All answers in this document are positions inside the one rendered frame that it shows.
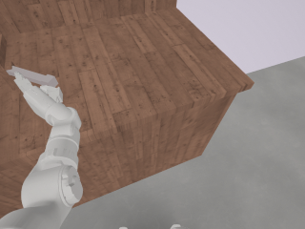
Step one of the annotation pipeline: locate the left robot upper arm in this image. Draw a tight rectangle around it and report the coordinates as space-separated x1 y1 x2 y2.
0 164 83 229

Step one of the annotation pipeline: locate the left robot forearm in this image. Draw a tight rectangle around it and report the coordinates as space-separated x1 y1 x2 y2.
21 102 82 208

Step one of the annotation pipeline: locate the robot left hand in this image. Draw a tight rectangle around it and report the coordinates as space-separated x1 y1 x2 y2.
14 72 63 119

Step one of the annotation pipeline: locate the tap lever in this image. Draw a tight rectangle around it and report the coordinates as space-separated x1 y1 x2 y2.
6 66 58 88

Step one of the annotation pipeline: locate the counter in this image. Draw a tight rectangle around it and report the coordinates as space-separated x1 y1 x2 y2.
0 0 254 219

